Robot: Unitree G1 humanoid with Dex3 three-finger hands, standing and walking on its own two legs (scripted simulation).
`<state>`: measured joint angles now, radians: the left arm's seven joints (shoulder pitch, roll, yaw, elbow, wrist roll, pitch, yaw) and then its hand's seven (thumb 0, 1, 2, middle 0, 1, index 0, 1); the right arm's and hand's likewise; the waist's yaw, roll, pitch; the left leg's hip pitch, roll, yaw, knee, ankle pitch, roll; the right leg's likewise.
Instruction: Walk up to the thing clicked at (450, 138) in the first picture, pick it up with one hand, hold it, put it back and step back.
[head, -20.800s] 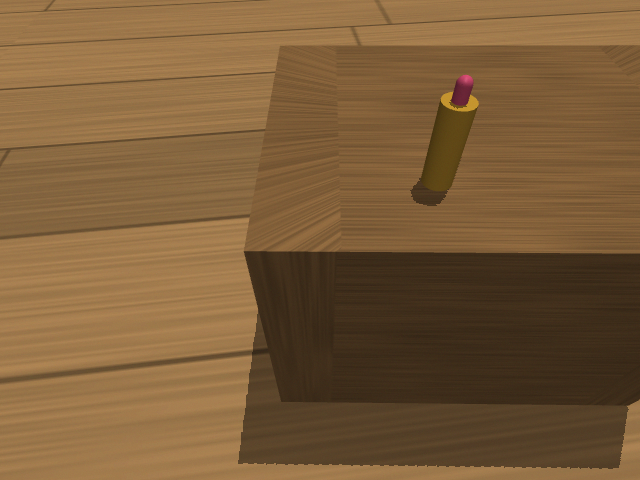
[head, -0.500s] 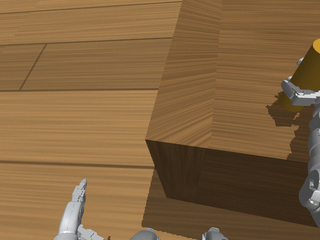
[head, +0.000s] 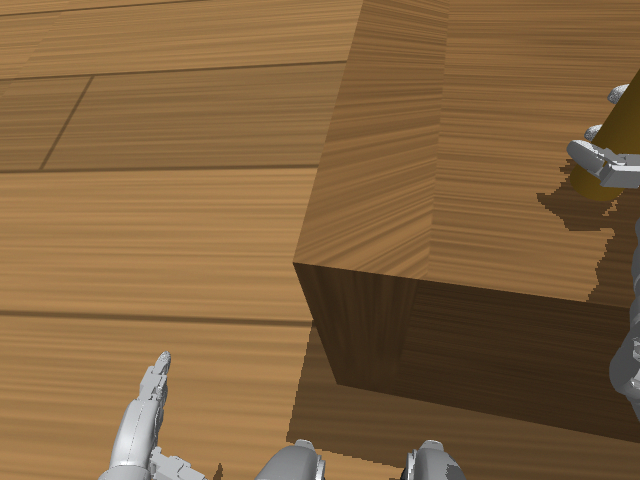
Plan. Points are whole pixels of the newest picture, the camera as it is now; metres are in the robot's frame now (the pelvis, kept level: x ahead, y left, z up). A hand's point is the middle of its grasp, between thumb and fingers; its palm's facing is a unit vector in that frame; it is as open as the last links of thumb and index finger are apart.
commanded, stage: open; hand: right
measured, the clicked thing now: out of the picture +0.50 -0.27 +0.14
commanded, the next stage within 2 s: withdraw in 0.20 s
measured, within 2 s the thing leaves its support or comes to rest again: neither
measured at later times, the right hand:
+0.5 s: hand (631, 133) +0.51 -0.27 +0.11, palm faces +0.30 +0.95 +0.01, open 16.9 cm
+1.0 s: hand out of the picture +0.46 -0.37 +0.22, palm faces +0.45 +0.86 -0.24, open 17.5 cm
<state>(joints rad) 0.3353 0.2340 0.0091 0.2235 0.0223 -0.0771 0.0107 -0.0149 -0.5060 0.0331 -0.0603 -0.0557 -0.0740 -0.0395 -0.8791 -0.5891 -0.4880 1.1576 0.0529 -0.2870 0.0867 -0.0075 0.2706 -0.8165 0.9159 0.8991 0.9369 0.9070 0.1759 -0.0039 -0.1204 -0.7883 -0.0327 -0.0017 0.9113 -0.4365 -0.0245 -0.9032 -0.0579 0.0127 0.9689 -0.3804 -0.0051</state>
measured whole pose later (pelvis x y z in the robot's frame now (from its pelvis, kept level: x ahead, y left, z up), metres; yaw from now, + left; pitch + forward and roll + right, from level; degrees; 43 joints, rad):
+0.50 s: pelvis +0.02 +0.00 +0.01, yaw +0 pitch +17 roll +3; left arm 0.35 0.26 0.05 0.19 0.01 -0.04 0.01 -0.02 -0.53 0.05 -0.07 -0.06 -0.07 -0.06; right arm -0.81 -0.57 -0.52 1.07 0.06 -0.25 0.10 -0.02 0.54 -0.08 0.19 0.14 0.19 0.14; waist 0.17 -0.01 -0.12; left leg -0.74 -0.03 -0.01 0.88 -0.45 -0.02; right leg -0.85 -0.06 0.00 0.94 -0.40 0.00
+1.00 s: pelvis +0.02 +0.00 +0.04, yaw +0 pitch +11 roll +2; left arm 0.34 0.27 0.02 0.32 -0.05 -0.03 -0.02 -0.01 -0.52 0.04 -0.06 -0.06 -0.07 -0.05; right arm -0.86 -0.81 -0.47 1.13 -0.05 -0.04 0.12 -0.02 0.55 -0.04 0.07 0.06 0.07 0.06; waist 0.08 -0.01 -0.10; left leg -0.49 -0.01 -0.03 0.66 -0.36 -0.03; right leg -0.59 -0.03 -0.02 0.71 -0.31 -0.01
